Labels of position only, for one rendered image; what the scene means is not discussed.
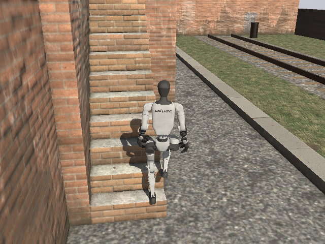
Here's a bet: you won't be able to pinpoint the stairs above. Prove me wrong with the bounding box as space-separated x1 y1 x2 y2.
89 0 167 224

